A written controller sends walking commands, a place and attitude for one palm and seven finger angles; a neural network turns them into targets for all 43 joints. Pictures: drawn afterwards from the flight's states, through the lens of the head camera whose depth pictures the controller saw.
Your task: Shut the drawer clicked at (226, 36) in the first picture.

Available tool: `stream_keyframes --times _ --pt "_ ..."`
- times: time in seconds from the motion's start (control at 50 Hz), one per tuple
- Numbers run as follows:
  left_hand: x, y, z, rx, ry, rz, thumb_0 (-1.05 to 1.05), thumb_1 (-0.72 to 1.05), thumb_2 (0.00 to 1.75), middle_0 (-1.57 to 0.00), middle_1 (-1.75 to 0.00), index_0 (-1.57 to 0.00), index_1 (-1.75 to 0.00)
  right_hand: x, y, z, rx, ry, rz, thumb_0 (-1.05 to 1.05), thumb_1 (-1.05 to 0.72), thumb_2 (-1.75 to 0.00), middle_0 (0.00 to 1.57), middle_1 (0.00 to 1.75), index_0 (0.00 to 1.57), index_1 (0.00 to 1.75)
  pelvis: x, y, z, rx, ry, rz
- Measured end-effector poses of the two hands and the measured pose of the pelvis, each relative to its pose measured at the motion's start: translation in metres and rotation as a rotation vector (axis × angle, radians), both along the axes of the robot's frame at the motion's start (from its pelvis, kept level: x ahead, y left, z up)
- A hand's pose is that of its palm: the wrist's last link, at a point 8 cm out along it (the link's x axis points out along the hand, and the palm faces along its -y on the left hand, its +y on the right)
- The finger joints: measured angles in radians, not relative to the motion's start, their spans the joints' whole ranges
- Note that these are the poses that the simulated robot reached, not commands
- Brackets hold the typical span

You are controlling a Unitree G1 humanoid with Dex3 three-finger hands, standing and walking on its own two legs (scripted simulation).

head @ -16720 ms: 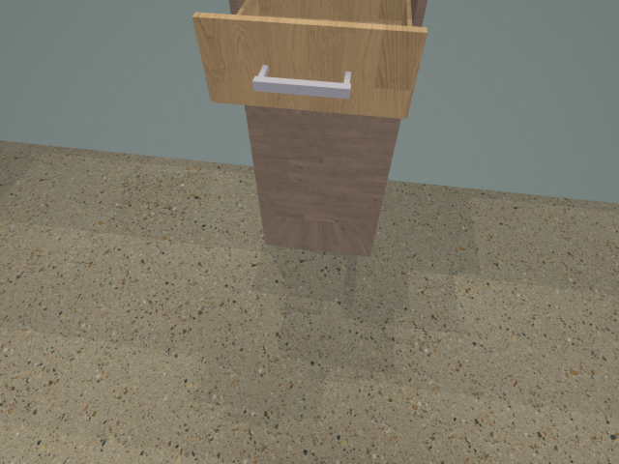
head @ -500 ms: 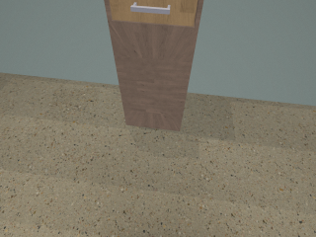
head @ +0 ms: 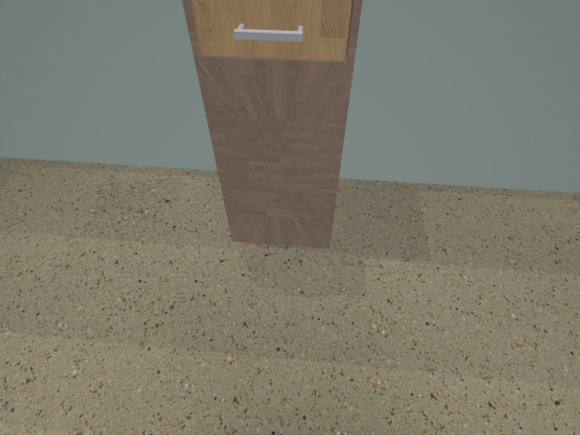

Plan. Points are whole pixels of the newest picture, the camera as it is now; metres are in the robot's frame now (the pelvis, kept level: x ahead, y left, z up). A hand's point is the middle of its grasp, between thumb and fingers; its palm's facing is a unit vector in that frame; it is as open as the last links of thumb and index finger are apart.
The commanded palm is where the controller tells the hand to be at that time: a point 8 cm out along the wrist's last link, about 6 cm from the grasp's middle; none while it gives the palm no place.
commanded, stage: let the arm hang, fingers relaxed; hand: left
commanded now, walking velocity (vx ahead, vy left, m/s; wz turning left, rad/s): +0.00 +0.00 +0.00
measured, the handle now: (269, 31) +0.97 +0.09 +0.14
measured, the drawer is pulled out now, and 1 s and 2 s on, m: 0.00 0.00 0.00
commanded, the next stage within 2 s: look to check the result in 0.10 s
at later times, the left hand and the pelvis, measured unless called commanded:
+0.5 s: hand out of the picture +0.01 +0.17 -0.17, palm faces +0.04 -0.98 -0.20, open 7.4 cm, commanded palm none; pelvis +0.01 +0.00 +0.00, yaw +0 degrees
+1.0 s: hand out of the picture +0.06 +0.18 -0.17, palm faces +0.02 -0.97 -0.25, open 7.4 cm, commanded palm none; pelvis +0.02 -0.01 +0.00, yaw +0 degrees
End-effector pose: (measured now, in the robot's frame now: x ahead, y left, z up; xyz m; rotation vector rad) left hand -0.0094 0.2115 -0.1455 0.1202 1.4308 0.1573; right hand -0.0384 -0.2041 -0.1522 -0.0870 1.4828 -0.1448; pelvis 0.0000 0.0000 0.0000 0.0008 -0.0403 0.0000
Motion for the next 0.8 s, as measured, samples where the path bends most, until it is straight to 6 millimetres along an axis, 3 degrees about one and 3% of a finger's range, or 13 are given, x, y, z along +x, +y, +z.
stream_keyframes --times 0.14,0.3,0.8 --pt "-0.007 -0.001 -0.001 -0.004 0.023 0.007 0.00 0.91 0.90 -0.20 -0.30 -0.20 -0.30 -0.006 0.000 0.001 -0.005 0.019 -0.009 0.01 -0.91 -0.90 0.20 0.30 0.20 0.30 0.001 0.001 0.000 0.001 0.003 0.001" --pt "-0.004 0.000 0.000 0.004 0.020 0.007 0.00 0.91 0.90 -0.20 -0.30 -0.20 -0.30 0.007 -0.003 0.000 -0.009 -0.009 -0.004 0.01 -0.91 -0.90 0.20 0.30 0.20 0.30 0.003 0.000 0.000 0.001 0.003 0.001" --pt "0.041 0.010 0.006 0.044 -0.056 -0.025 0.00 0.91 0.90 -0.20 -0.30 -0.20 -0.30 0.054 -0.038 0.005 -0.062 -0.080 0.030 0.01 -0.91 -0.90 0.20 0.30 0.20 0.30 0.016 -0.010 0.002 0.002 0.006 0.002"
